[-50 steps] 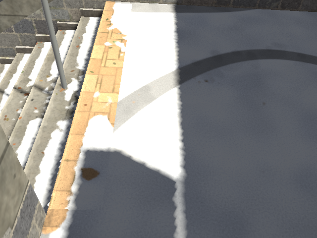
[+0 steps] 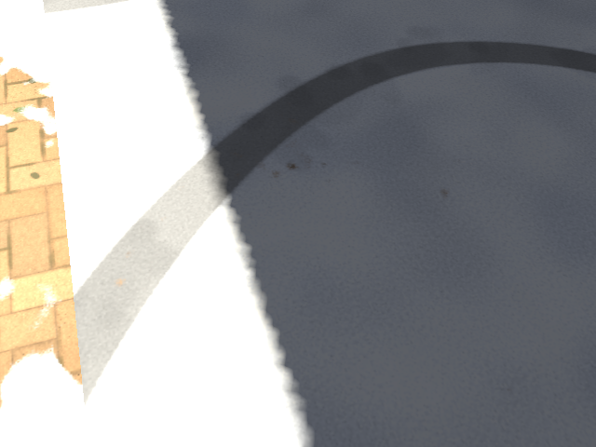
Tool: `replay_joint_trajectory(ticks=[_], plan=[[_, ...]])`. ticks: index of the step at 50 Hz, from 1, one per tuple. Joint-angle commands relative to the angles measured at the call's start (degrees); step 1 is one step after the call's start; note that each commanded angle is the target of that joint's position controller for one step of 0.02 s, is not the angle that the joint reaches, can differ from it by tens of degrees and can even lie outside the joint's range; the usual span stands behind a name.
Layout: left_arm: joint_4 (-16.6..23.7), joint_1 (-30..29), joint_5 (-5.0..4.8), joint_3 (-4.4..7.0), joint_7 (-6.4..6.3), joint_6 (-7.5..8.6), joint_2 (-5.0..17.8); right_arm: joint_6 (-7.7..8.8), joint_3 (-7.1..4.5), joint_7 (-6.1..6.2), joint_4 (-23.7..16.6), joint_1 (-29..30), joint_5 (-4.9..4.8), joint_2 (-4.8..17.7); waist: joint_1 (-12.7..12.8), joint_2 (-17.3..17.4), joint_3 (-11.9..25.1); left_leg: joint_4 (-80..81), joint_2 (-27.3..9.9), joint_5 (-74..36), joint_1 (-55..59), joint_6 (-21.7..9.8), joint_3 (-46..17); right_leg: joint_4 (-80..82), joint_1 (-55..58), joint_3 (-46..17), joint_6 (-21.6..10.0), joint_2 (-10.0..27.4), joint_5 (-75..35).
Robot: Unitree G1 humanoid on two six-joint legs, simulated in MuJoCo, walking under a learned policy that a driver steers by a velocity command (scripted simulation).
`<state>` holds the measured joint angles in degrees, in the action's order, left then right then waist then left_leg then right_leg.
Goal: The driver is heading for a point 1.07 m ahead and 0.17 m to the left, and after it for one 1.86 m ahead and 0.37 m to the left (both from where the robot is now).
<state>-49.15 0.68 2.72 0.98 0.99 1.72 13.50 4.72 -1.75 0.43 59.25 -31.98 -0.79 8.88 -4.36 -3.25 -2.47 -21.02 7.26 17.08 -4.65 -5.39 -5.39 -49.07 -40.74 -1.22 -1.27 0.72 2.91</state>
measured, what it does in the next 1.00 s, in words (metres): walks ahead, turning left: right foot, then left foot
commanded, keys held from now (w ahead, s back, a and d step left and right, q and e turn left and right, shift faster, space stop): w+q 0.64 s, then w+e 0.36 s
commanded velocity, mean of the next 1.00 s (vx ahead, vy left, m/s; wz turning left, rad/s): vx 0.50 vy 0.00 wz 0.32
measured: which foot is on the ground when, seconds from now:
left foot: down 0.00-0.16, up 0.18-0.66, down 0.68-1.00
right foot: up 0.00-0.14, down 0.16-0.68, up 0.70-1.00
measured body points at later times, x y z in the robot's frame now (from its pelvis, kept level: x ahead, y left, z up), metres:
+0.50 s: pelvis +0.25 +0.01 +0.01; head +0.27 +0.01 +0.46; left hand +0.16 +0.27 -0.13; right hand +0.46 -0.20 -0.11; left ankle +0.33 +0.19 -0.67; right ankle +0.22 -0.08 -0.74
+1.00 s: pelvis +0.47 +0.16 +0.01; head +0.48 +0.18 +0.46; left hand +0.43 +0.42 -0.14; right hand +0.58 -0.08 -0.13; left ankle +0.41 +0.19 -0.74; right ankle +0.60 +0.04 -0.66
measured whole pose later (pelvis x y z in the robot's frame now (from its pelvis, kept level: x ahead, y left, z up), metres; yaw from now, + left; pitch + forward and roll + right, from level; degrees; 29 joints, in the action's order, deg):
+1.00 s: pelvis +0.47 +0.16 +0.01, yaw +19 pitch -1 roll +0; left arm -52.5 16.3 1.1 3.8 1.5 0.1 13.8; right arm 4.8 -2.1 0.3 53.4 -20.3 0.8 12.2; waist -0.1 -2.3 -2.0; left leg -14.0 4.2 12.8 -1.1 -5.7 9.5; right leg -59.7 -36.5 -2.3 -2.5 4.4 6.9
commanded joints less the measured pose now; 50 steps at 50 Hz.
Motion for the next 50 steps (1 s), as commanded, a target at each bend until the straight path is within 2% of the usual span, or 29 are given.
replay_joint_trajectory(ticks=[1, 3, 5, 6, 7, 8, 9, 10, 11, 12, 13, 14, 16, 18, 22, 25, 29, 32, 33, 34, 35, 36, 37, 38, 39, 40, 42, 46, 50], plan=[[5.31, -5.87, -0.26, -0.60, -0.05, 0.70, 1.37, 0.88, -0.59, -0.21, -3.92, 0.98, -0.09, 6.74, 2.78, 8.50, 0.69, 6.08, -14.01, -44.55, -3.70, -4.10, -12.30, 5.70, 7.65, 2.70, -1.38, -2.24, -6.34], [6.68, -9.15, -0.47, -0.86, 0.09, 1.24, 1.05, 0.44, -0.10, 0.25, -2.79, -2.09, 0.20, 7.02, 1.28, 7.18, -2.04, 5.99, -13.67, -42.62, -3.66, -3.06, -12.99, 12.50, 11.36, 3.75, -0.30, -3.44, -4.85], [5.98, -5.85, -0.88, -0.22, -0.08, 1.63, 3.17, -0.20, -0.54, 0.99, -2.66, -2.26, 0.81, 9.74, 2.79, 8.02, -0.85, 1.59, -13.73, -47.45, -1.11, -2.22, -14.16, 15.55, 17.21, 2.98, -0.38, -5.00, 0.11], [5.16, -0.51, -1.27, 0.15, -0.47, 1.75, 4.07, -0.23, -0.93, 1.11, -3.44, -0.03, 1.06, 10.43, 5.58, 7.94, 1.74, -3.70, -12.48, -53.22, -0.71, -1.45, -13.14, 18.87, 23.43, 1.89, -1.38, -5.67, 2.44], [3.16, 7.13, -1.36, 0.91, -1.12, 2.40, 5.84, 0.07, -1.10, 0.70, -3.94, 1.83, 0.56, 10.69, 8.96, 6.91, 6.04, -12.44, -10.48, -51.71, -3.82, -0.59, -11.59, 22.35, 35.02, 0.89, -2.61, -4.11, -1.03], [2.50, 15.55, -1.08, 1.62, -2.05, 3.29, 8.61, 0.69, -0.84, 0.04, -5.66, 3.14, 0.15, 9.30, 12.16, 4.83, 13.26, -24.00, -8.56, -37.41, -11.37, -0.20, -11.17, 21.96, 49.81, -6.95, -4.52, 4.27, 0.71], [2.94, 19.57, -0.07, 2.41, -2.45, 3.24, 12.55, 0.57, -0.16, 0.19, -5.86, -3.91, 0.36, 3.09, 9.32, -7.33, 21.87, -39.04, -3.51, 11.14, -21.12, -0.52, -4.61, 18.29, 63.16, -23.34, -8.45, 21.45, -7.37], [3.20, 18.15, -0.66, 3.22, -2.35, 2.18, 11.93, -0.99, -1.06, 0.64, -5.65, -7.49, -0.58, 7.18, 8.33, -7.87, 24.42, -50.77, -2.26, 17.77, -29.88, -0.68, -0.63, 24.88, 61.73, -40.89, -14.47, 26.49, 7.60], [4.09, 14.04, -1.35, 2.43, -2.24, 1.68, 6.56, -2.24, -1.98, 0.24, -5.28, -2.29, 1.67, 9.85, 7.09, 1.29, 12.82, -53.34, -6.06, 11.10, -34.80, -0.40, 0.41, 29.39, 52.38, -34.98, -13.14, 22.55, 17.94], [4.61, 10.56, -1.31, 1.77, -2.12, 1.97, 3.81, -2.37, -2.16, -0.61, -7.08, 3.35, 2.68, 8.93, 6.83, 1.82, 5.02, -51.17, -7.20, 6.45, -35.26, -0.26, 0.97, 33.06, 43.70, -27.04, -11.47, 18.98, 15.54], [4.34, 9.09, -0.99, 1.66, -1.94, 2.60, 2.67, -2.56, -2.27, -0.97, -7.53, 5.18, 2.59, 7.61, 5.15, 0.98, 0.86, -48.95, -8.83, 3.84, -33.82, 0.38, 1.05, 34.88, 37.79, -20.40, -10.16, 16.54, 7.39], [3.36, 10.15, -1.38, 1.77, -2.06, 3.11, 2.78, -3.19, -2.53, -1.19, -8.01, 6.07, 3.06, 7.44, 3.92, -0.42, -0.43, -47.82, -9.80, 2.98, -31.12, 1.02, 1.46, 36.17, 33.30, -15.85, -9.17, 14.73, 3.57], [1.82, 12.23, -2.30, 1.83, -1.78, 4.32, 2.22, -3.99, -2.34, -1.60, -8.73, 7.29, 3.07, 5.97, 2.26, -0.86, 0.63, -45.36, -10.72, 1.00, -28.04, 1.71, 1.32, 38.53, 30.61, -10.74, -8.73, 13.39, -1.02], [0.83, 14.08, -2.22, 2.37, -1.87, 4.96, 3.46, -4.21, -2.43, -1.97, -10.56, 10.95, 2.87, 5.87, 2.02, -1.23, 1.04, -43.20, -11.54, -1.94, -30.83, 2.23, 1.50, 39.76, 32.27, -7.04, -9.23, 13.72, -4.89], [-1.00, 17.66, -1.63, 2.97, -1.80, 4.86, 4.60, -4.16, -1.81, -2.72, -13.94, 19.60, 2.49, 5.97, 3.17, -0.80, -0.73, -35.10, -11.77, -10.46, -35.34, 3.08, 2.34, 41.66, 34.67, -0.26, -8.72, 13.07, -6.56], [-1.14, 18.67, -2.01, 2.73, -1.49, 4.94, 4.56, -4.01, -1.15, -3.86, -16.33, 26.42, 2.53, 6.21, 4.53, -0.60, -1.44, -25.89, -11.36, -17.38, -31.77, 2.59, 5.97, 41.00, 34.20, 6.44, -7.08, 11.58, -9.31], [-2.64, 23.28, -1.51, 3.37, -1.87, 4.26, 8.02, -4.26, -0.82, -4.84, -19.70, 33.25, 2.81, 7.20, 6.74, -1.22, -3.07, -17.36, -10.46, -14.11, -28.74, 0.68, 10.03, 38.85, 39.15, 9.44, -5.94, 13.87, -12.83], [-3.46, 25.02, -1.32, 3.63, -2.45, 3.04, 9.97, -4.06, -1.37, -4.34, -20.15, 31.80, 3.48, 8.60, 5.62, -2.45, -0.85, -14.16, -6.23, -3.97, -23.90, -2.37, 13.34, 28.91, 45.42, 12.39, -5.10, 15.24, -34.28], [-4.13, 26.53, -1.27, 3.47, -2.57, 2.50, 10.12, -3.67, -1.71, -3.99, -18.88, 27.56, 3.86, 9.08, 4.09, -2.60, 1.70, -11.92, -4.14, -1.94, -17.86, -3.72, 13.01, 21.69, 45.35, 12.81, -5.04, 15.26, -40.07], [-4.46, 27.21, -1.37, 3.01, -2.47, 1.98, 9.50, -2.92, -2.42, -3.40, -15.63, 18.22, 4.29, 9.90, 0.08, -0.61, 6.53, -6.94, -2.27, -4.99, -5.41, -5.26, 12.28, 10.60, 41.37, 14.27, -4.18, 14.11, -37.44], [-2.89, 27.41, -1.70, 2.00, -2.10, 1.99, 6.88, -2.33, -3.51, -2.44, -12.90, 8.64, 5.00, 13.42, -3.44, 4.61, 13.26, -5.48, -11.85, -0.84, 10.95, -7.63, 0.23, -4.26, 28.88, 14.37, -3.09, 12.48, -18.65], [0.04, 31.35, -3.16, 0.55, -0.72, 2.06, 0.45, -2.38, -4.55, -1.67, -13.05, 7.19, 4.19, 19.41, -0.67, 18.78, 19.98, 0.35, -32.10, -3.24, 26.95, -15.96, -30.38, -25.17, 6.24, 13.02, -0.30, 1.60, 30.34], [0.36, 23.26, -2.38, 2.83, -1.29, 1.80, 8.34, -2.96, -4.72, -0.85, -13.56, 6.63, 2.30, 18.68, -3.57, 6.81, 19.08, 3.23, -31.09, -7.47, 22.73, -14.12, -30.46, -29.54, 3.07, 2.49, -1.23, 1.46, 25.80], [1.78, 19.14, -3.35, 2.80, -1.14, 2.24, 7.27, -2.71, -4.00, -0.36, -12.68, 11.21, 2.28, 16.93, -1.25, 6.17, 10.60, 3.67, -28.71, -14.72, 14.86, -11.97, -19.37, -28.25, 2.00, 0.28, -2.10, 3.32, 19.95], [1.03, 19.57, -3.64, 2.35, -0.97, 2.59, 5.66, -2.12, -3.12, -0.41, -12.39, 13.82, 2.39, 13.89, 1.15, 4.58, 5.93, 5.45, -25.93, -21.10, 6.92, -9.19, -12.57, -23.70, 5.15, -0.61, -2.45, 4.54, 16.87], [-0.33, 21.08, -2.97, 2.47, -0.84, 1.95, 5.06, -1.49, -2.48, -0.43, -12.25, 16.07, 2.21, 11.80, 3.31, 4.99, 3.63, 6.81, -23.28, -23.35, 2.46, -6.48, -7.20, -20.39, 8.02, -1.15, -2.51, 5.41, 15.53], [-2.64, 25.20, -1.68, 2.60, -0.33, -0.02, 3.78, -0.43, -1.59, -0.56, -11.84, 17.43, 1.86, 8.93, 5.62, 6.96, 2.65, 9.41, -20.63, -24.14, -2.74, -3.79, -1.16, -18.00, 13.05, -1.25, -2.17, 5.02, 13.62], [-2.19, 21.11, -1.61, 3.24, 0.36, -1.34, 2.65, 0.91, -1.78, -0.19, -9.57, 14.24, 1.27, 9.91, 5.72, 6.85, -0.45, 12.54, -19.15, -25.26, -2.05, -1.10, 5.34, -15.54, 6.91, -1.49, -1.63, 4.18, 6.90], [-0.84, 14.89, -1.65, 3.30, 0.84, -1.39, 2.43, 1.11, -1.26, 0.21, -8.00, 11.20, 1.87, 8.85, 4.62, 7.59, -3.14, 14.06, -18.74, -24.90, 0.85, -0.81, 9.06, -8.28, 0.90, -0.72, -0.85, 4.09, -0.48]])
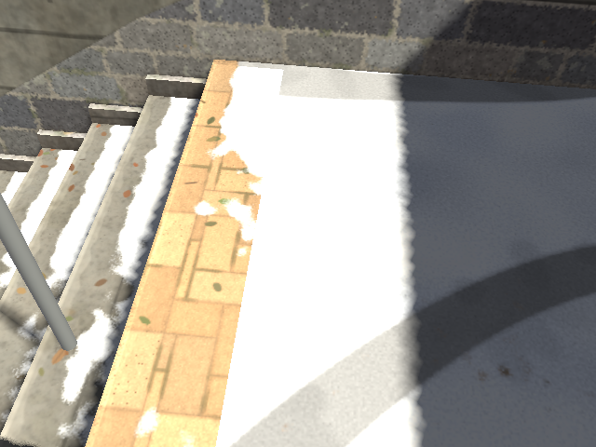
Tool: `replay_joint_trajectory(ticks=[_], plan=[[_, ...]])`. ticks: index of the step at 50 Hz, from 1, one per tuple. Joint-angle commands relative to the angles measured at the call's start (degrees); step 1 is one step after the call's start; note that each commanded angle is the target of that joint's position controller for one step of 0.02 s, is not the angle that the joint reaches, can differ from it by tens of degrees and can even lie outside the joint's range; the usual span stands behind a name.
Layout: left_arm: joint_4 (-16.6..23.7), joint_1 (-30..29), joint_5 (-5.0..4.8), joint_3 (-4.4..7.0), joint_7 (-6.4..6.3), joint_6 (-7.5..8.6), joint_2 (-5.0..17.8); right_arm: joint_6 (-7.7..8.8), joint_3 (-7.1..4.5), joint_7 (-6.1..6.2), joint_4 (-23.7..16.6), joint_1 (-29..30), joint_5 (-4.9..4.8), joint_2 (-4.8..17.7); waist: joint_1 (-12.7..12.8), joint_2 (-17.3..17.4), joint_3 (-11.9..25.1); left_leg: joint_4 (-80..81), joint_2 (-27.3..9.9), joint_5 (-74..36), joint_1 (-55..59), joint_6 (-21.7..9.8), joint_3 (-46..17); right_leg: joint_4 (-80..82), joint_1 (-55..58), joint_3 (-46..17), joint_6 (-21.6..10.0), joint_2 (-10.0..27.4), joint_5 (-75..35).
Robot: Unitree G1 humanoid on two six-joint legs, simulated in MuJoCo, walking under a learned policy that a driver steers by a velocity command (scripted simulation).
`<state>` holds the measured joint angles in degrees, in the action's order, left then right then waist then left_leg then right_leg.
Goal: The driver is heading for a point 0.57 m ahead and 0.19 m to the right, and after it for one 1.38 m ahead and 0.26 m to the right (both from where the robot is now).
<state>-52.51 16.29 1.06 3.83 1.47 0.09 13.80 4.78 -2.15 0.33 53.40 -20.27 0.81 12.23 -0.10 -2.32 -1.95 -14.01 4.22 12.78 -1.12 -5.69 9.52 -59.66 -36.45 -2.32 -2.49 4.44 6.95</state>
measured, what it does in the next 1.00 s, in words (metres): walks ahead, turning right: right foot, then left foot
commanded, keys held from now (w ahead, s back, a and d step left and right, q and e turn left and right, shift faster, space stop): w+e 0.68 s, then w+q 0.32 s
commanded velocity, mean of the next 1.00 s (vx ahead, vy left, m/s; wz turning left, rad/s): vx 0.50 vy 0.00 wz -0.36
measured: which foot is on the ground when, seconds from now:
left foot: down 0.00-0.28, up 0.30-0.78, down 0.80-1.00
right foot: up 0.00-0.26, down 0.28-0.80, up 0.82-1.00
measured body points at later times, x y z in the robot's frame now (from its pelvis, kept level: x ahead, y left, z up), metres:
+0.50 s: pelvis +0.25 -0.06 +0.00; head +0.27 -0.08 +0.45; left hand +0.36 +0.20 -0.13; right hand +0.32 -0.34 -0.12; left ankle +0.35 +0.10 -0.66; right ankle +0.23 -0.09 -0.75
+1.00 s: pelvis +0.54 -0.10 +0.00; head +0.56 -0.10 +0.45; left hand +0.73 +0.10 -0.13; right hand +0.47 -0.37 -0.13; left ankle +0.59 -0.05 -0.75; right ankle +0.46 -0.21 -0.67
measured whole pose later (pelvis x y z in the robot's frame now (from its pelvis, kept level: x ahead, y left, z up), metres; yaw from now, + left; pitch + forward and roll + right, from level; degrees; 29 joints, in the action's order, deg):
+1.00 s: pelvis +0.54 -0.10 +0.00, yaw -22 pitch +0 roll +0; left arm -45.9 13.4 2.9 1.8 1.1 3.2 15.5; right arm 3.3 -2.3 -1.0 49.5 -19.0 0.5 15.1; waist -0.3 -1.7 -2.5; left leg -21.6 5.9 8.6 -12.9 -5.2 -1.4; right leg -61.7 -25.8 -1.9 -2.1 0.0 18.2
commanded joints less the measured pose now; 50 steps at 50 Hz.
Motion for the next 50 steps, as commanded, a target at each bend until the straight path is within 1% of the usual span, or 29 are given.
replay_joint_trajectory(ticks=[1, 7, 9, 11, 12, 13, 14, 15, 16, 18, 19, 20, 22, 24, 28, 30, 33, 36, 37, 38, 39, 40, 41, 42, 43, 44, 45, 47, 50], plan=[[2.96, -2.39, 0.10, 0.32, 0.56, 0.37, 1.96, 1.06, -0.77, 0.44, -1.78, -0.94, 0.30, 5.29, 0.07, 6.15, -4.04, 6.83, -15.74, -22.28, -1.70, -0.47, -4.69, 4.79, -3.82, 1.07, 0.38, 0.19, -5.75], [7.93, -12.87, 0.38, -1.28, 1.20, 1.05, 0.10, 0.52, -0.67, 1.82, 1.44, -6.73, 0.42, 6.43, -2.52, 5.39, -5.63, 3.66, -17.78, -37.80, 6.76, 0.38, 0.97, 19.37, -2.60, 9.29, -2.27, -1.85, -4.22], [8.06, -11.02, 0.43, -1.10, 1.01, 1.14, 0.80, 0.29, -0.79, 2.27, 1.87, -6.27, 0.52, 7.81, -0.95, 6.68, -3.63, -1.43, -18.21, -52.51, 8.58, 0.96, 3.06, 21.76, 2.82, 12.07, -4.49, -4.79, -0.55], [6.47, -5.80, 0.86, -0.36, 0.44, 0.89, 2.29, 0.15, -0.85, 3.13, 1.58, -3.30, 0.06, 9.31, 2.01, 7.34, -0.83, -10.04, -19.27, -65.24, 8.43, 0.74, 3.90, 21.77, 9.34, 13.46, -6.74, -8.12, 4.82], [5.22, -0.74, 0.88, 0.32, 0.17, 0.95, 3.28, -0.18, -1.06, 3.27, 1.03, -1.65, 0.24, 10.48, 4.84, 8.42, 2.23, -18.59, -19.59, -66.88, 7.01, 0.26, 4.13, 23.33, 15.68, 12.33, -8.37, -9.34, 7.40], [2.93, 6.90, 1.11, 1.26, -0.17, 1.43, 5.03, -0.51, -1.13, 2.96, 0.12, 0.04, 0.14, 11.01, 8.70, 7.32, 6.66, -31.14, -18.66, -59.76, 2.07, 0.36, 4.63, 28.28, 26.37, 10.24, -10.40, -10.22, 6.26], [1.48, 13.59, 1.54, 3.09, -1.02, 1.50, 10.20, -0.37, -0.77, 2.30, -1.67, 0.58, 0.00, 9.73, 11.35, 1.21, 11.90, -50.19, -15.00, -35.35, -9.35, 1.73, 5.04, 32.67, 38.89, -2.76, -14.16, -1.52, 10.25], [2.68, 8.24, 0.93, 4.41, -1.37, 0.94, 15.63, 0.33, -0.42, 1.04, -5.92, -0.85, -0.37, 5.03, 4.30, -11.59, 14.44, -70.36, -0.48, 17.47, -34.80, 4.96, -1.39, 39.43, 52.84, -36.71, -23.17, 13.79, 3.08], [2.86, 8.11, -0.75, 4.39, -1.36, 0.61, 15.39, 1.00, -0.76, 0.45, -7.23, 3.99, 0.86, 8.21, 6.70, 0.11, 13.52, -72.56, -3.05, 13.82, -40.95, 4.06, -12.82, 44.36, 50.96, -38.40, -24.23, 14.56, 4.81], [2.69, 2.72, -0.68, 2.49, -1.81, 0.74, 8.63, 1.83, -0.52, -0.21, -7.71, 4.91, 0.07, 7.81, 1.49, 6.47, 0.46, -63.91, -8.42, 6.62, -40.46, 3.89, -12.24, 47.36, 35.73, -24.77, -18.69, 11.49, -0.20], [2.85, 0.65, -0.77, 1.85, -1.99, 1.23, 6.74, 0.95, -0.50, -0.25, -7.70, 5.12, 0.68, 7.48, -0.48, 6.73, -1.17, -59.23, -9.90, 6.01, -37.18, 4.70, -12.41, 48.01, 30.72, -19.99, -16.19, 8.01, -3.88], [3.07, -0.38, -0.94, 1.39, -2.03, 1.93, 6.05, -0.21, 0.12, -0.36, -7.42, 3.62, 1.43, 6.33, -1.75, 5.66, -0.15, -55.96, -10.52, 4.71, -33.46, 5.52, -12.50, 48.60, 28.05, -15.84, -15.05, 5.27, -7.19], [3.00, 1.49, -1.51, 1.60, -1.59, 3.32, 7.79, -2.09, 0.00, -0.84, -7.91, 3.79, 2.33, 6.52, -1.78, 3.29, 0.91, -52.43, -10.46, 3.54, -32.55, 7.00, -11.01, 48.41, 27.60, -12.84, -15.00, 2.83, -15.85], [2.72, 3.75, -1.59, 2.06, -1.48, 3.49, 9.47, -3.02, -0.27, -1.37, -9.31, 7.31, 2.25, 6.84, -0.90, 1.93, -0.05, -47.60, -10.20, 0.07, -34.41, 8.33, -9.50, 48.44, 27.38, -11.41, -13.63, 1.21, -19.17], [2.91, 7.62, -0.97, 1.91, -1.47, 3.28, 8.79, -2.67, 0.07, -1.63, -12.05, 16.41, 1.30, 6.09, 2.92, -1.45, -0.40, -34.29, -8.53, -9.08, -35.86, 8.72, -8.17, 46.89, 29.56, -11.06, -9.83, -1.21, -21.08], [2.61, 10.72, -1.34, 1.94, -1.60, 3.12, 9.49, -2.82, 0.21, -1.42, -14.37, 21.53, 1.40, 6.40, 4.64, -1.45, -0.44, -31.43, -7.86, -10.33, -38.52, 9.09, -8.84, 45.64, 33.51, -13.86, -9.63, 0.36, -22.69], [3.15, 12.28, -0.68, 2.10, -2.09, 2.76, 10.34, -2.22, 0.69, -1.86, -15.73, 24.80, 1.01, 6.69, 6.12, -1.67, -0.20, -24.70, -6.39, -11.06, -38.96, 7.87, -9.51, 43.59, 38.60, -15.68, -10.01, 1.05, -23.91], [3.42, 11.45, -0.02, 1.78, -2.59, 3.20, 10.41, -1.48, 0.78, -1.55, -16.85, 24.54, 0.78, 8.01, 4.78, -2.30, -0.62, -19.22, -5.52, -10.70, -34.38, 5.76, -8.99, 42.14, 40.53, -16.68, -8.87, 3.43, -28.22], [3.47, 10.08, -0.28, 1.42, -2.74, 3.63, 9.75, -1.17, 0.73, -1.59, -15.85, 21.08, 1.09, 7.67, 2.93, -2.15, 0.32, -16.35, -4.73, -9.51, -28.03, 4.16, -8.72, 40.98, 39.46, -15.28, -7.85, 3.65, -32.21], [3.40, 9.38, -0.22, 1.42, -2.70, 4.04, 10.47, -0.95, 0.12, -1.24, -14.27, 16.36, 1.02, 8.86, 1.13, -2.48, 2.05, -15.73, -2.96, -7.31, -21.42, 2.70, -7.78, 37.34, 39.37, -14.25, -6.85, 3.47, -40.26], [3.17, 8.46, 0.03, 1.51, -2.44, 4.23, 11.25, -0.61, -0.61, -0.67, -11.89, 8.70, 0.77, 10.07, -2.53, -1.42, 5.47, -13.07, -1.44, -6.73, -13.49, 1.13, -6.84, 28.90, 39.58, -11.91, -5.80, 1.78, -45.03], [3.42, 8.03, 0.02, 1.23, -2.15, 4.51, 10.67, -0.16, -1.32, 0.06, -9.95, 0.47, 1.23, 11.71, -6.37, -0.02, 10.09, -12.13, -5.06, -6.28, -1.83, -0.86, -10.13, 17.55, 34.10, -9.63, -4.90, -0.58, -38.04], [5.38, 10.63, -0.81, 0.09, -1.82, 4.77, 6.39, -0.14, -2.42, 0.77, -9.64, -7.00, 2.33, 16.58, -6.99, 8.11, 17.76, -11.73, -18.80, 0.26, 11.05, -5.60, -29.76, -0.39, 23.12, -5.61, -3.10, -5.86, -16.36], [4.68, 17.49, -1.23, 0.04, -1.44, 4.47, 5.28, -0.98, -3.60, 0.05, -8.04, -5.54, 1.78, 19.06, -2.35, 19.27, 18.21, -3.39, -27.20, -1.77, 15.70, -13.01, -54.42, -13.09, 8.37, -2.96, -1.60, -14.28, 22.92], [4.44, 13.16, 1.17, 0.05, -1.67, 4.10, 8.04, -1.58, -2.63, -0.82, -9.16, 0.40, -0.14, 13.59, -0.53, 8.86, 8.95, -1.22, -24.38, 7.75, 8.36, -12.07, -53.10, -15.12, 3.09, -4.79, -2.43, -9.01, 18.86], [5.70, 7.05, 1.52, 0.01, -1.29, 4.21, 8.33, -1.61, -1.95, -1.26, -10.02, 4.60, -0.58, 10.20, -0.30, 4.06, 2.94, -0.53, -21.75, 6.35, 1.06, -10.80, -43.78, -12.59, 2.57, -3.78, -2.20, -6.40, 13.85], [6.91, 3.77, 1.53, -0.23, -1.04, 4.31, 7.82, -1.47, -1.51, -1.46, -9.88, 5.71, -0.11, 8.79, 0.21, 2.76, 1.00, 0.43, -18.53, 0.02, -2.82, -9.31, -38.23, -9.48, 3.24, -2.80, -1.87, -4.65, 11.56], [7.81, 3.39, 2.12, -0.74, -0.49, 3.60, 6.71, -0.84, -1.20, -1.31, -7.95, 3.65, -0.29, 8.40, 1.81, 5.61, 0.93, 1.31, -14.46, -11.57, -6.51, -7.90, -31.79, -4.92, 6.06, -1.82, -0.23, -2.76, 10.57], [9.03, 1.50, 2.05, -1.50, -0.19, 2.93, 5.49, -0.25, -1.88, -1.15, -6.27, -0.13, -0.77, 10.09, 1.80, 6.70, 2.07, 2.28, -12.88, -17.74, -7.65, -9.09, -28.44, -0.21, 5.75, 0.20, 2.16, -2.11, 10.40]])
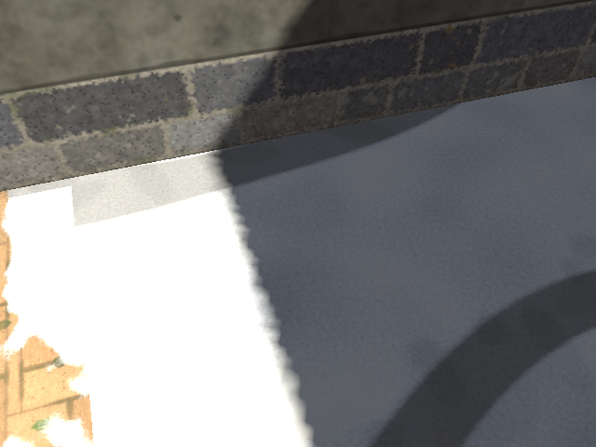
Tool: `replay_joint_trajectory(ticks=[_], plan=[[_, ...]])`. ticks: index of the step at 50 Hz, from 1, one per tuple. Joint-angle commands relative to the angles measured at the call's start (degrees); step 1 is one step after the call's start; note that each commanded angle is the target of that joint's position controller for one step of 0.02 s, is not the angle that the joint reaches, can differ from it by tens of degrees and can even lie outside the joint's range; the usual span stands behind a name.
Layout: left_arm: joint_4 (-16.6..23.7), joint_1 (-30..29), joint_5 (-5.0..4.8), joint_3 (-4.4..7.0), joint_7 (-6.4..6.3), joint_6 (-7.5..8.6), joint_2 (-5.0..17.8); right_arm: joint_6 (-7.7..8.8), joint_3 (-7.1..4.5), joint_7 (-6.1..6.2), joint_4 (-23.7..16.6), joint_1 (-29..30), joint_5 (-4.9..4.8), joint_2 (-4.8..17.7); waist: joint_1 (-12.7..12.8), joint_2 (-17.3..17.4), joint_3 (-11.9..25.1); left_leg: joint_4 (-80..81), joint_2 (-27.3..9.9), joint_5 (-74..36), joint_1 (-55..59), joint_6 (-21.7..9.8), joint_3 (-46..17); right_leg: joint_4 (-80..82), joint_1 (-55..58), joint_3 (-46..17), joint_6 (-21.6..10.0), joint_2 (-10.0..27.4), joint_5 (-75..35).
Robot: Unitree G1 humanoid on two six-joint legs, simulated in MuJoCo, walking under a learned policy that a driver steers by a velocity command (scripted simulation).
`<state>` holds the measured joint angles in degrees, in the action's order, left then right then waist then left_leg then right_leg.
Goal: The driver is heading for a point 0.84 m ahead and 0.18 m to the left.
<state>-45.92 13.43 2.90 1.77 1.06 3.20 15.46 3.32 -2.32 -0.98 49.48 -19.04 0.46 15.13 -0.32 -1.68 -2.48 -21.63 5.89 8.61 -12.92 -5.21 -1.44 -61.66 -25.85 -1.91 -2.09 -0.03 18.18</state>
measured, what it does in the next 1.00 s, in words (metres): walks ahead, turning left: right foot, then left foot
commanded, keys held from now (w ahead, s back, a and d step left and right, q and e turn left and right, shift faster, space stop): w+q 0.86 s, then w+e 0.10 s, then e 0.04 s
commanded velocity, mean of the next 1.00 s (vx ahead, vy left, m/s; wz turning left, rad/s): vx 0.50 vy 0.00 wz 0.48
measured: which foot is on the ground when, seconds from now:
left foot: down 0.00-0.32, up 0.34-0.84, down 0.86-1.00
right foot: up 0.00-0.30, down 0.32-0.86, up 0.88-1.00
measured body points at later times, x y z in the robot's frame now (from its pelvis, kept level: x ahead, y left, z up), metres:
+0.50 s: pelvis +0.25 -0.04 +0.00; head +0.27 -0.05 +0.45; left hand +0.30 +0.25 -0.09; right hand +0.39 -0.29 -0.13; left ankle +0.18 +0.07 -0.66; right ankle +0.29 -0.12 -0.74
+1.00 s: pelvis +0.46 +0.10 -0.01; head +0.48 +0.12 +0.44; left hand +0.36 +0.35 -0.14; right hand +0.72 -0.04 -0.12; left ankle +0.46 +0.16 -0.74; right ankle +0.45 -0.06 -0.65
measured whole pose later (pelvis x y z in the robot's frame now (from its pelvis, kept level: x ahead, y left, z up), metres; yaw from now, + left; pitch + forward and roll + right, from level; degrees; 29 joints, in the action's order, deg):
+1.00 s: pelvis +0.46 +0.10 -0.01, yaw +32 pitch +0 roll +0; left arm -46.6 18.2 0.9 1.8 0.3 2.4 14.2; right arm 1.4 -2.5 -0.6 43.2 -10.4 1.3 14.6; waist 2.5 -1.1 -3.5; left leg -28.1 5.3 11.7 -16.9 -6.4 4.3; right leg -69.0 -23.5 1.9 -0.7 5.1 20.4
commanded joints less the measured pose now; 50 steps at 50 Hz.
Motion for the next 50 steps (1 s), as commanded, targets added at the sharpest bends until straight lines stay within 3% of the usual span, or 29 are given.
replay_joint_trajectory(ticks=[1, 4, 10, 13, 15, 16, 17, 18, 19, 20, 22, 25, 27, 32, 37, 39, 41, 42, 43, 44, 45, 46, 47, 48, 50], plan=[[3.25, 2.04, 0.08, 0.35, 0.24, -0.33, 3.66, 1.05, -1.92, 0.29, -2.21, -2.08, -0.41, 7.64, 1.54, 5.98, 2.07, 10.76, -14.11, -11.78, 3.42, -9.72, -17.02, 4.02, -5.95, 0.39, 2.52, 2.69, -1.99], [6.48, -7.05, -0.29, -0.31, 0.28, -0.46, 2.98, 0.44, -2.32, 0.50, -1.71, -5.07, -0.45, 7.80, -0.85, 5.93, -0.31, 12.38, -12.69, -8.52, 2.54, -8.84, -16.56, 13.20, -8.73, 1.34, 4.33, 3.38, -8.41], [10.24, -16.57, -1.36, -1.05, 0.28, 0.35, 2.78, -0.11, -3.27, 0.72, -1.53, -9.94, 0.26, 8.78, -4.44, 6.50, 0.93, 6.86, -12.44, -14.94, 7.06, -7.03, -18.14, 24.98, -6.24, 1.36, 4.71, 0.79, -13.76], [10.26, -13.43, -1.62, -0.59, -0.20, 1.04, 4.26, -0.38, -3.76, 1.16, -2.90, -7.29, 0.58, 9.64, -1.93, 7.38, 2.08, 2.20, -12.99, -16.55, 5.67, -4.76, -20.93, 30.68, 2.71, 0.33, 3.31, -0.74, -9.79], [7.47, -3.67, -1.29, 0.53, -1.22, 1.97, 6.64, -0.07, -3.87, 0.97, -3.79, -4.74, 0.06, 9.88, 3.01, 4.65, 5.73, -7.62, -9.42, -17.30, 1.29, -2.38, -19.95, 37.03, 18.02, -0.24, 1.30, -0.85, -9.13], [6.81, 4.02, -0.13, 1.67, -2.22, 2.57, 10.75, 0.48, -3.09, 0.53, -5.11, -4.44, -0.70, 6.92, 6.18, -1.69, 12.17, -21.08, -5.93, -9.38, -3.62, -0.70, -15.25, 39.70, 29.16, -9.89, -1.49, 9.56, -0.84], [7.08, 7.51, 0.78, 2.61, -2.98, 1.87, 15.10, 0.53, -1.88, 0.67, -6.97, -7.43, -1.87, 1.61, 5.42, -11.84, 16.50, -35.26, 1.48, 20.07, -18.41, 1.01, -6.64, 44.42, 40.86, -29.67, -5.42, 23.74, 6.20], [6.29, 6.43, -0.16, 3.25, -2.81, 0.81, 14.87, -0.34, -2.45, 1.04, -6.96, -10.52, -0.43, 5.73, 2.59, -12.85, 16.04, -43.24, -0.93, 23.33, -24.94, 0.75, -4.02, 46.35, 37.38, -41.84, -9.52, 26.68, 12.25], [7.25, 3.08, -0.63, 2.00, -2.40, 0.58, 8.65, -1.13, -2.79, 0.92, -5.60, -7.63, 0.61, 7.18, 1.89, -4.06, 8.84, -46.14, -4.41, 18.20, -25.82, 0.64, -4.84, 47.16, 30.86, -34.73, -8.75, 23.43, 14.09], [7.20, 0.76, -1.02, 1.18, -2.03, 0.83, 5.34, -1.28, -2.64, 0.19, -5.75, -4.30, 0.85, 6.20, 1.61, -1.29, 3.90, -44.72, -5.81, 14.01, -24.75, 1.23, -4.28, 48.50, 24.88, -25.30, -7.51, 19.62, 7.30], [6.26, 0.58, -1.00, 0.78, -1.98, 1.57, 3.99, -2.24, -2.66, -0.88, -6.08, -2.52, 1.59, 5.21, 0.34, -4.86, 1.63, -42.51, -7.96, 10.89, -22.44, 2.34, -3.07, 50.31, 20.31, -14.05, -5.48, 15.26, -5.52], [4.57, 3.30, -1.82, 1.27, -1.56, 2.93, 4.71, -3.28, -2.49, -1.83, -7.37, -0.07, 1.70, 4.49, -0.27, -4.57, 2.72, -43.29, -8.15, 7.07, -23.52, 3.06, -2.24, 50.80, 20.97, -6.99, -5.82, 14.42, -18.98], [3.74, 4.70, -2.02, 1.59, -1.46, 3.17, 5.12, -3.57, -2.28, -2.34, -8.70, 3.47, 1.78, 4.13, 0.00, -3.94, 2.32, -42.66, -8.80, 4.16, -26.75, 3.60, -1.97, 51.68, 22.13, -3.75, -6.46, 14.84, -21.93], [1.62, 7.34, -1.77, 1.91, -1.30, 2.79, 5.38, -3.49, -1.24, -3.30, -11.91, 12.70, 1.54, 2.83, 1.50, -3.28, -0.35, -31.08, -9.30, -4.68, -28.16, 4.08, 0.64, 52.63, 22.82, 4.61, -6.02, 13.49, -24.98], [-0.65, 10.99, -1.75, 2.57, -1.75, 2.06, 7.45, -3.13, -0.34, -4.08, -15.24, 20.80, 1.78, 2.46, 3.61, -3.20, -2.57, -18.16, -8.58, -3.60, -23.66, 1.13, 6.00, 50.86, 26.82, 9.61, -4.75, 15.13, -29.42], [-1.50, 11.80, -1.63, 2.74, -2.07, 1.32, 8.47, -3.13, -0.49, -3.75, -15.76, 20.86, 2.06, 2.92, 3.15, -3.55, -1.90, -15.12, -6.30, 1.40, -19.99, -0.89, 8.39, 46.14, 29.44, 12.02, -3.93, 15.48, -41.31], [-2.15, 12.25, -1.57, 3.09, -2.44, 0.44, 10.45, -2.95, -1.23, -2.97, -14.60, 15.47, 2.45, 4.17, 0.45, -4.68, 2.30, -13.13, -1.95, 7.19, -11.68, -3.47, 10.28, 34.26, 31.11, 14.30, -3.36, 15.63, -58.80], [-2.01, 11.91, -1.84, 3.10, -2.54, -0.04, 10.94, -2.43, -2.02, -2.41, -12.38, 7.87, 2.77, 5.30, -3.01, -3.58, 6.85, -9.41, 0.16, 6.15, -1.89, -5.13, 9.89, 23.28, 28.29, 15.50, -2.67, 15.07, -58.11], [-0.74, 11.19, -1.73, 2.83, -2.45, -0.13, 10.30, -2.09, -3.48, -1.48, -9.31, -2.20, 3.33, 8.55, -7.49, 0.51, 12.82, -6.77, -3.65, 7.49, 13.40, -7.65, 2.62, 7.72, 17.56, 15.96, -0.99, 13.74, -44.40], [3.06, 13.93, -2.06, 0.82, -1.17, 0.16, 2.07, -2.08, -4.68, -0.54, -9.80, -1.94, 2.77, 14.47, -3.61, 14.90, 18.28, -3.86, -22.96, 10.44, 31.89, -13.93, -26.18, -11.39, -7.39, 15.24, 1.89, 5.34, 7.88], [4.24, 9.33, -1.64, 1.83, -1.15, 0.30, 6.70, -2.63, -4.80, 0.04, -11.00, -4.98, 0.89, 14.60, -7.09, 9.14, 22.33, 3.85, -28.47, 4.62, 32.34, -16.99, -41.85, -19.62, -13.65, 4.30, 2.23, 0.74, 12.05], [4.94, 4.94, -2.37, 1.89, -1.07, 0.44, 6.67, -2.75, -4.26, 0.77, -9.29, -2.41, 0.66, 12.40, -5.91, 4.63, 13.47, 3.66, -26.50, -3.47, 26.86, -15.05, -29.18, -19.11, -17.21, 1.92, 1.45, 4.31, 5.08], [4.35, 5.04, -2.88, 1.20, -1.01, 0.99, 5.25, -2.23, -3.22, 1.01, -8.62, -0.02, 0.54, 9.11, -3.57, 3.41, 7.74, 4.42, -24.06, -11.77, 18.04, -12.95, -22.01, -14.37, -14.34, 1.91, 0.92, 5.77, 1.86], [2.94, 6.33, -2.57, 1.16, -0.84, 0.68, 4.66, -1.54, -2.38, 0.99, -8.15, 2.30, 0.72, 6.85, -0.92, 1.92, 4.94, 5.76, -20.96, -15.98, 12.09, -10.03, -16.09, -9.68, -10.30, 1.35, 0.72, 7.23, 0.81], [0.18, 11.01, -1.55, 1.20, -0.53, -1.53, 4.08, -0.07, -1.16, 0.86, -7.55, 4.64, 0.38, 4.23, 2.34, 3.32, 3.43, 7.62, -18.71, -29.91, 4.43, -7.73, -8.06, -6.11, -2.14, 1.09, 1.36, 6.67, 0.66]])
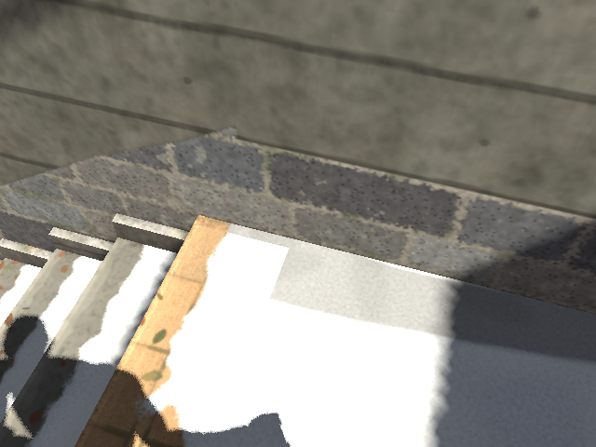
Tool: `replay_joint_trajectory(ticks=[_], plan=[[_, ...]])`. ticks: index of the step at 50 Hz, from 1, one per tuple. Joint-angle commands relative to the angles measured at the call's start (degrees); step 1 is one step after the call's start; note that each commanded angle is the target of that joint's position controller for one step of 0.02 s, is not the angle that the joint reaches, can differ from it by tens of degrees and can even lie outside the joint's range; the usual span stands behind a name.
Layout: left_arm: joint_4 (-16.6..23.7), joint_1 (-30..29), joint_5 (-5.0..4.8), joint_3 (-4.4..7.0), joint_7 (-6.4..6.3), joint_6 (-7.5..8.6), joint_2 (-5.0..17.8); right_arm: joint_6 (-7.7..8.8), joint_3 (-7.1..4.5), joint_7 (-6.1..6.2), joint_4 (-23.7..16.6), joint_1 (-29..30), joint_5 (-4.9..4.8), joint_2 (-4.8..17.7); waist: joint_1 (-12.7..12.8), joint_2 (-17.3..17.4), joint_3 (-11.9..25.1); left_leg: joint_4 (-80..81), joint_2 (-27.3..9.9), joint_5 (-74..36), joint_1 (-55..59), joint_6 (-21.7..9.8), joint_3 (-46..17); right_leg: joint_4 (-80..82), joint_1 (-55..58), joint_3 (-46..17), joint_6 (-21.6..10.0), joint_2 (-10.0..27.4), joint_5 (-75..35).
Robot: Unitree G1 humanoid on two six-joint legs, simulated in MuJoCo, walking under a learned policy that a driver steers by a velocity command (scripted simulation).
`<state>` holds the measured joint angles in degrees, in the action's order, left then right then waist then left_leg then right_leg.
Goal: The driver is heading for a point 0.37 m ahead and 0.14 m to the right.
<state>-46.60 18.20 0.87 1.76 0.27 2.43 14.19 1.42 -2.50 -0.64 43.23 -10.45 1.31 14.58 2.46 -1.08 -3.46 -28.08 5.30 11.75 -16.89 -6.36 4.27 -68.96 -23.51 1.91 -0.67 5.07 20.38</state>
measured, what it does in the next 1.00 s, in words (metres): walks ahead, turning right: right foot, then left foot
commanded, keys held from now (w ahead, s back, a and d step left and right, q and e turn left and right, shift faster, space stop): e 0.40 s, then no key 0.60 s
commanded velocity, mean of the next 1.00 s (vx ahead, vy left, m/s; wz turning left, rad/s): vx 0.10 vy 0.00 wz -0.21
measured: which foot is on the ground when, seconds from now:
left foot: down 0.00-0.38, up 0.40-0.86, down 0.88-1.00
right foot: up 0.00-0.34, down 0.36-1.00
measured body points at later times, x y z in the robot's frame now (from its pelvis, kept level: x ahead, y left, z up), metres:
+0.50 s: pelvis +0.16 -0.03 +0.00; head +0.19 -0.06 +0.45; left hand +0.32 +0.22 -0.11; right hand +0.21 -0.31 -0.14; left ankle +0.11 +0.09 -0.65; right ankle +0.21 -0.10 -0.73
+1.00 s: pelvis +0.20 +0.01 +0.01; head +0.21 +0.02 +0.46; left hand +0.37 +0.23 -0.13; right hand +0.22 -0.26 -0.11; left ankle +0.22 +0.12 -0.73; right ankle +0.21 -0.10 -0.73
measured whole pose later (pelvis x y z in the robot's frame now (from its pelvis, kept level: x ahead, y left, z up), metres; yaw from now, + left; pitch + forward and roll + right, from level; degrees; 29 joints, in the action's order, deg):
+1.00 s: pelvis +0.20 +0.01 +0.01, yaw -16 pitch -1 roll +0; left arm -57.6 6.8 0.5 1.4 -1.0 -0.1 14.1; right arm 1.6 0.5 2.5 52.4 -11.6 0.6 13.3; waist 0.9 -2.2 -1.3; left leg -22.0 1.0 12.4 -8.4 -0.8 0.0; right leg -21.4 -12.6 -4.0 -1.2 -2.7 7.0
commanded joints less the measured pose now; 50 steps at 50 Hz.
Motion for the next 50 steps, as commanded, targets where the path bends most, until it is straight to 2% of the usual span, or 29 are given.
replay_joint_trajectory(ticks=[1, 3, 7, 11, 14, 15, 16, 17, 18, 19, 20, 21, 22, 23, 24, 26, 28, 30, 31, 34, 38, 41, 43, 44, 45, 46, 47, 48, 50], plan=[[0.21, 7.06, 0.36, 1.39, 0.45, -1.39, 5.09, 2.56, -0.87, 0.41, -0.62, -4.49, -0.46, 4.83, 0.05, 2.39, 4.33, 14.15, -17.74, -40.14, 7.79, -6.17, -11.44, 1.92, -3.41, -2.79, 0.06, 0.33, -2.01], [-0.56, 6.90, -0.12, 1.58, 0.70, -1.88, 4.07, 3.21, -0.99, 0.45, 0.49, -4.88, -0.29, 5.93, 0.56, 3.15, 3.70, 14.59, -16.88, -46.34, 7.58, -4.67, -6.46, 4.62, -4.01, -3.59, 0.10, -1.61, -5.07], [0.71, 0.73, 0.19, 1.59, 0.90, -2.14, 3.29, 2.87, -0.27, 1.28, 1.47, -4.43, -0.57, 4.90, -0.52, 6.00, 1.88, 14.58, -14.79, -46.57, 9.48, -1.42, 0.62, 14.59, -6.77, -1.84, 0.14, -2.69, -13.49], [2.89, -5.41, 0.59, 0.76, 1.38, -2.08, 1.79, 2.13, -0.34, 2.47, 3.09, -7.20, -0.82, 5.57, -3.48, 6.21, 2.33, 11.67, -15.86, -47.08, 14.54, -1.62, 2.99, 26.16, -5.47, 1.72, -0.55, -3.50, -17.04], [3.61, -4.71, 1.14, 1.05, 1.50, -2.07, 2.64, 1.21, -0.86, 3.08, 3.97, -7.95, -0.77, 6.76, -3.38, 6.59, 2.85, 5.82, -17.86, -50.68, 18.04, -2.03, 2.88, 30.19, -3.52, 3.10, -2.49, -5.20, -11.43], [3.78, -4.06, 0.98, 1.27, 0.98, -2.15, 3.36, 0.89, -1.17, 3.42, 4.06, -7.81, -0.59, 7.21, -3.04, 6.61, 2.96, 3.08, -18.63, -53.29, 18.45, -1.82, 2.55, 31.63, -2.26, 3.55, -3.47, -5.98, -8.08], [4.03, -3.31, 1.47, 1.47, 0.47, -2.01, 3.77, 0.56, -1.47, 3.96, 4.13, -7.24, -0.86, 7.87, -2.52, 5.99, 3.28, -0.46, -19.33, -54.61, 19.08, -1.56, 2.21, 34.01, -1.38, 3.79, -4.29, -6.84, -5.70], [3.65, -0.79, 1.48, 1.75, 0.02, -1.61, 4.10, 0.23, -1.69, 4.22, 4.07, -6.77, -0.84, 8.38, -1.32, 5.33, 4.76, -6.41, -18.80, -53.02, 19.07, -0.79, 2.74, 37.61, 1.66, 3.56, -5.40, -7.60, -6.47], [2.74, 4.21, 1.65, 2.55, -0.40, -0.81, 6.11, -0.02, -1.80, 4.45, 2.80, -4.35, -0.50, 9.13, 2.09, 3.50, 8.44, -17.16, -16.47, -46.55, 15.65, 1.01, 4.03, 43.78, 9.56, 0.28, -7.59, -6.30, -14.56], [3.14, 7.75, 1.79, 4.22, -1.17, -0.36, 12.54, 0.22, -1.08, 4.33, 0.33, -4.81, -0.35, 7.10, 3.03, -4.03, 13.22, -32.98, -10.67, -19.57, 4.29, 3.59, 5.82, 43.88, 20.60, -15.93, -11.92, 6.24, -39.34], [3.13, 5.19, -0.58, 5.73, -1.61, -1.18, 17.29, -0.58, -0.29, 3.47, -1.91, -7.47, -0.54, 3.43, -1.35, -14.82, 16.24, -47.07, 2.59, 25.69, -11.51, 6.18, 0.41, 47.93, 26.82, -37.90, -24.22, 17.54, -57.48], [3.09, 6.13, -2.64, 5.11, -1.16, -1.62, 14.10, -1.43, -0.10, 2.96, 0.06, -9.02, 1.52, 4.09, -0.66, -2.25, 15.90, -48.83, -3.39, 25.72, -11.90, 6.85, -7.06, 46.69, 26.14, -31.65, -24.53, 17.35, -59.17], [3.85, 1.64, -2.08, 4.58, -1.56, -2.22, 11.23, -1.51, 0.00, 2.70, -0.07, -7.49, 0.41, 4.36, -0.75, -2.62, 11.83, -47.98, -4.14, 22.77, -14.02, 7.39, -6.62, 49.18, 21.06, -28.46, -25.14, 16.09, -44.75], [3.93, -2.38, -1.41, 3.39, -1.81, -2.90, 7.42, -1.42, -0.22, 2.76, 0.05, -4.84, 0.18, 5.29, -2.07, 1.55, 4.93, -41.93, -6.58, 18.44, -13.57, 7.88, -6.57, 52.47, 13.99, -22.93, -20.67, 11.42, -34.48], [4.05, -5.17, -1.16, 2.85, -2.12, -2.97, 6.06, -1.77, -0.51, 2.69, -0.66, -3.14, 0.75, 5.88, -2.98, -0.33, 3.44, -36.61, -7.36, 15.41, -11.67, 8.06, -6.45, 53.23, 11.31, -19.33, -17.18, 7.56, -31.24], [2.81, -5.22, -0.90, 3.07, -2.09, -2.60, 7.23, -2.87, 0.03, 1.99, 0.56, -5.94, 0.92, 4.79, -3.29, -1.83, 5.74, -35.01, -5.79, 12.22, -7.23, 8.55, -4.66, 52.90, 10.11, -14.38, -14.99, 4.57, -35.92], [1.56, -4.78, -0.72, 3.58, -1.67, -2.22, 8.88, -3.43, 0.24, 2.03, 0.96, -7.22, 0.45, 4.05, -3.60, -2.81, 7.59, -31.32, -5.57, 11.73, -6.10, 8.71, -4.24, 53.19, 11.40, -13.58, -13.92, 3.90, -34.02], [0.79, -6.31, -0.57, 3.57, -1.38, -2.23, 9.20, -4.02, 0.32, 2.50, 0.47, -4.61, 0.26, 4.38, -2.92, -4.20, 7.09, -27.28, -6.02, 10.60, -7.76, 8.76, -4.88, 54.03, 12.75, -14.69, -12.34, 4.04, -26.29], [0.90, -7.48, -0.25, 3.37, -1.68, -2.02, 9.17, -3.72, -0.46, 3.19, 0.46, -2.45, 0.16, 6.63, -1.77, -4.60, 6.71, -26.37, -6.44, 9.21, -8.73, 8.86, -5.00, 55.54, 13.47, -17.06, -11.44, 5.49, -19.46], [-1.11, -7.77, -0.23, 3.20, -1.95, -1.84, 9.67, -3.35, -0.36, 3.45, 0.66, -0.69, -0.02, 6.04, -0.88, -6.22, 5.33, -21.99, -7.06, 8.57, -8.87, 8.97, -5.69, 57.86, 13.69, -19.35, -10.78, 5.84, -7.07], [-3.43, -9.02, 0.13, 2.87, -1.88, -1.84, 9.55, -2.38, 0.07, 3.26, 1.72, -0.15, -0.48, 5.14, -0.66, -5.66, 4.76, -14.71, -6.49, 10.55, -5.25, 8.32, -5.24, 56.94, 13.67, -19.86, -11.30, 5.99, -6.32], [-4.78, -10.97, 0.19, 2.55, -1.74, -2.07, 9.29, -1.69, 0.42, 3.64, 3.24, -1.56, -0.74, 4.79, -1.54, -5.57, 4.97, -5.60, -5.59, 9.16, 0.96, 7.27, -4.27, 54.29, 12.37, -19.66, -10.63, 5.46, -9.46], [-5.54, -12.43, -0.49, 1.83, -1.83, -2.35, 8.07, -0.96, 0.82, 4.09, 5.16, -4.08, -0.45, 4.08, -3.47, -4.29, 4.98, 8.11, -5.29, 0.97, 9.32, 6.16, -3.68, 51.19, 9.37, -18.76, -7.98, 3.91, -11.22], [-6.03, -11.61, -0.67, 1.19, -1.68, -2.08, 6.38, -0.38, 0.86, 4.42, 5.29, -3.23, 0.15, 5.24, -2.71, -1.74, 4.67, 12.36, -8.10, -0.76, 12.45, 5.60, -7.20, 50.01, 7.25, -18.16, -5.47, 2.46, -10.93], [-6.27, -10.58, -0.93, 0.27, -1.29, -1.47, 3.60, 0.12, 0.89, 4.76, 4.75, -2.76, 1.05, 7.62, -1.94, 5.23, 5.83, 17.05, -17.52, 0.10, 14.37, 4.05, -17.63, 44.72, 5.49, -14.41, -3.21, -0.72, -9.23], [-6.97, -10.48, -1.37, 0.39, -1.31, -1.81, 3.43, 0.33, 0.59, 4.08, 4.29, 2.36, 0.25, 10.34, 0.59, 9.43, 1.82, 17.76, -21.74, -0.07, 4.85, 0.52, -22.74, 45.87, 6.95, -8.74, -1.76, -6.36, -5.16], [-8.57, -10.46, -0.49, 0.66, -1.45, -2.16, 5.14, 0.83, 1.24, 3.50, 4.36, 4.64, -0.66, 7.36, 0.64, 7.89, 2.00, 17.31, -20.62, 2.00, 1.34, -0.26, -20.18, 44.92, 13.31, -8.63, -1.23, -4.47, -6.62], [-9.10, -11.27, -0.30, 0.60, -1.44, -2.27, 5.23, 1.37, 1.75, 3.05, 5.03, 4.52, -1.01, 6.24, 0.55, 7.99, 2.14, 16.80, -17.67, 3.32, 1.33, 1.48, -17.58, 48.09, 15.24, -9.28, -1.24, -4.31, -10.75], [-9.94, -12.40, -0.03, 0.64, -1.44, -1.98, 6.20, 1.93, 1.90, 2.98, 6.78, 2.24, -1.06, 6.43, -0.45, 8.99, 2.76, 16.06, -14.22, 2.89, 2.19, 3.60, -14.68, 50.12, 17.55, -10.75, -1.16, -2.59, -15.79]])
